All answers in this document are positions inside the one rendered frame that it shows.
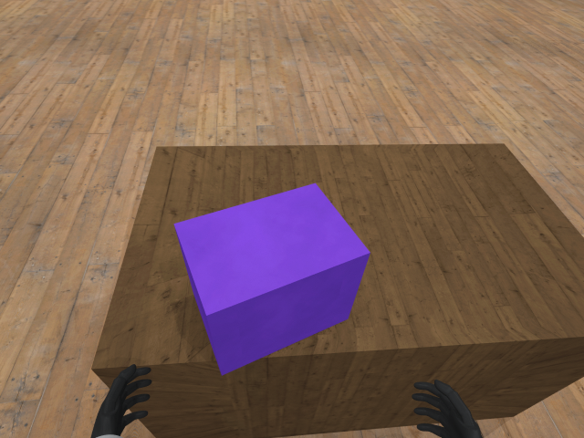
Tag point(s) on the robot left hand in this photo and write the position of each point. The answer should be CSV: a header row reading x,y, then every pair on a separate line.
x,y
110,419

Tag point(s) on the pedestal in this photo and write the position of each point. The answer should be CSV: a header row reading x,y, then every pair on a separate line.
x,y
475,278

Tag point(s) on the carton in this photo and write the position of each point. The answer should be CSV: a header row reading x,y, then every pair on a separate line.
x,y
269,273

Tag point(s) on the robot right hand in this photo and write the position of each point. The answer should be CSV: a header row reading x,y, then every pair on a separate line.
x,y
454,416

